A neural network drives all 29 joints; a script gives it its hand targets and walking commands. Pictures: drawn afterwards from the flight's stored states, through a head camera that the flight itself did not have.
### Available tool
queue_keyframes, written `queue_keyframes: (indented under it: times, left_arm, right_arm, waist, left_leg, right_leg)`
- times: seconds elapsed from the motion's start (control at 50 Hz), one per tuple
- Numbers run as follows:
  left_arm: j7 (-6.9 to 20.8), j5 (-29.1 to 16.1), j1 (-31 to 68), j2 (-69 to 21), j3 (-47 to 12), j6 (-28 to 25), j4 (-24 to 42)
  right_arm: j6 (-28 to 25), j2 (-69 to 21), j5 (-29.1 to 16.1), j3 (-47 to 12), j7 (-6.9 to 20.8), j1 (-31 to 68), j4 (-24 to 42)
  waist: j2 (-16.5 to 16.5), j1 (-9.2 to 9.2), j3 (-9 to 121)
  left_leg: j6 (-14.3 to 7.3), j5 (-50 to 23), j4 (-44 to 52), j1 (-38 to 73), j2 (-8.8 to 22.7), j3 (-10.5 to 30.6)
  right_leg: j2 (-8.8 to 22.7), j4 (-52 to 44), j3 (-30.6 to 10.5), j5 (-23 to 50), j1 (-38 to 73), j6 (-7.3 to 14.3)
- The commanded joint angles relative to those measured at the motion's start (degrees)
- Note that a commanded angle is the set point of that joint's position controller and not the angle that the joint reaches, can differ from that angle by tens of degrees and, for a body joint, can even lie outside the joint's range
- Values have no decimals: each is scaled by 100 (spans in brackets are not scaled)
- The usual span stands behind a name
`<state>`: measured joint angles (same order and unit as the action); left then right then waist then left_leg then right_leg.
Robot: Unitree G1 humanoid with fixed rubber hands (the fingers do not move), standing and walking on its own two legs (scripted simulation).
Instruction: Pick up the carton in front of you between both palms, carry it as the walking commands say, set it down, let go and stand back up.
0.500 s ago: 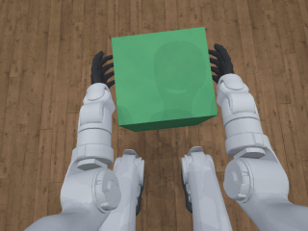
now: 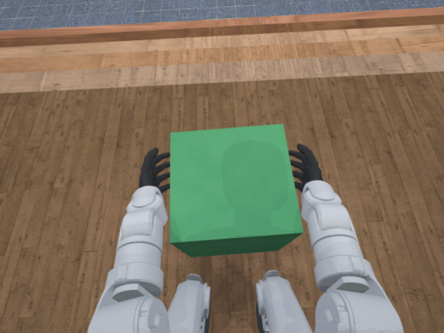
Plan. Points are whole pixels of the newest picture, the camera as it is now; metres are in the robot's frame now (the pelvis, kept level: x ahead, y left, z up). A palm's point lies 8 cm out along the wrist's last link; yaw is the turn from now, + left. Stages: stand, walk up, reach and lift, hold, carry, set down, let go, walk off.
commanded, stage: reach and lift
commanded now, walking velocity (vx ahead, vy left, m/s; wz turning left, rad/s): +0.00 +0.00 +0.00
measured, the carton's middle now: (231, 199) +0.39 +0.00 -0.11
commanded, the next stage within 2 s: hold in 1.66 s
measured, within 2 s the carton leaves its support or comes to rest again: neither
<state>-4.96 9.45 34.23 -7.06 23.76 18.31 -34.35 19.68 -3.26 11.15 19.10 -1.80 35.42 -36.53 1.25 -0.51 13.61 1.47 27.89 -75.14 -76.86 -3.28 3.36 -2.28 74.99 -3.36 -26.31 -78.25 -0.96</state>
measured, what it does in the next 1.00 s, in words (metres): rises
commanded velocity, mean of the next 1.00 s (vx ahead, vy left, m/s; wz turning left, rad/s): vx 0.00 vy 0.00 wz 0.00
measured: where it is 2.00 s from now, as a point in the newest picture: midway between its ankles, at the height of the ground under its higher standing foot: outside the picture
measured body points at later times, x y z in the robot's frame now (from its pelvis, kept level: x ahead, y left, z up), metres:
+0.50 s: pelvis +0.04 +0.01 +0.12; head +0.06 +0.00 +0.57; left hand +0.36 +0.15 +0.11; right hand +0.36 -0.15 +0.11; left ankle +0.06 +0.13 -0.60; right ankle +0.07 -0.12 -0.60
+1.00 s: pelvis +0.03 +0.00 +0.14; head +0.02 +0.00 +0.59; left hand +0.35 +0.15 +0.16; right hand +0.34 -0.15 +0.15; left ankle +0.06 +0.13 -0.60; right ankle +0.07 -0.12 -0.60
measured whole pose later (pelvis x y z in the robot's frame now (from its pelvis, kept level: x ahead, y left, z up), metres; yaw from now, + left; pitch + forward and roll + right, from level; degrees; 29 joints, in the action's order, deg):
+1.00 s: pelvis +0.03 +0.00 +0.14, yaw +0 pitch -4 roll +0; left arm 0.1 17.8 21.1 -10.1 20.0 33.5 -23.3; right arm 35.2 -9.8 17.6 17.9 0.8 19.6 -21.8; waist 0.5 0.5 -1.8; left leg 0.3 13.4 -28.4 -11.0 -1.5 4.6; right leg -1.1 27.8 -3.6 -11.9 -11.9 -0.5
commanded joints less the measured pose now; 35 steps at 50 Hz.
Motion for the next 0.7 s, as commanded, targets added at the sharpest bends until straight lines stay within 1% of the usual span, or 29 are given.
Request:
queue_keyframes:
  times: [0.0, 0.14, 0.26, 0.38, 0.48, 0.56, 0.62, 0.68]
  left_arm:
    - [1516, -702, 3056, -6062, -3468, 19, -322]
    - [1567, -643, 2338, -6132, -3668, 69, -184]
    - [1608, -627, 1751, -6180, -3854, 225, -9]
    - [1651, -668, 1267, -6160, -4051, 534, 306]
    - [1726, -717, 987, -6093, -4201, 901, 656]
    - [1792, -760, 858, -6051, -4242, 1219, 914]
    - [1834, -634, 787, -5899, -3984, 1424, 826]
    - [1896, -476, 929, -5794, -3658, 1523, 690]
  right_arm:
    - [-171, -6225, -843, -3202, 1301, 3116, 149]
    - [-124, -6249, -821, -3413, 1329, 2454, 422]
    - [31, -6233, -821, -3572, 1371, 1874, 650]
    - [341, -6238, -863, -3717, 1418, 1404, 935]
    - [714, -6188, -930, -3854, 1468, 1125, 1316]
    - [1054, -6090, -970, -3902, 1498, 1026, 1622]
    - [1267, -5971, -821, -3657, 1521, 971, 1582]
    - [1375, -5928, -691, -3326, 1581, 1075, 1394]
  waist:
    - [-239, 26, 3556]
    - [-208, 47, 3008]
    - [-149, 73, 2459]
    - [-105, 71, 1780]
    - [-81, 69, 1189]
    - [-72, 110, 659]
    - [-77, 135, 64]
    - [-69, 123, -328]
  left_leg:
    - [-83, -1158, 1325, 2126, -631, -186]
    - [-126, -1562, 2182, 3238, -513, -14]
    - [-139, -2116, 2956, 4289, -427, 116]
    - [-144, -2588, 3765, 5304, -319, 211]
    - [-139, -2773, 4395, 6014, -237, 237]
    - [-140, -2658, 4847, 6455, -195, 237]
    - [-154, -2209, 5104, 6475, -161, 206]
    - [-193, -1656, 5263, 6402, -133, 156]
  right_leg:
    - [-625, -1301, 93, 1305, 3210, 51]
    - [-550, -2127, -30, 1687, 4203, 76]
    - [-488, -2866, -110, 2187, 5067, 98]
    - [-420, -3628, -156, 2568, 5942, 115]
    - [-353, -4257, -158, 2731, 6664, 105]
    - [-312, -4737, -126, 2599, 7054, 106]
    - [-285, -4997, -106, 2176, 7104, 145]
    - [-256, -5124, -48, 1704, 7077, 171]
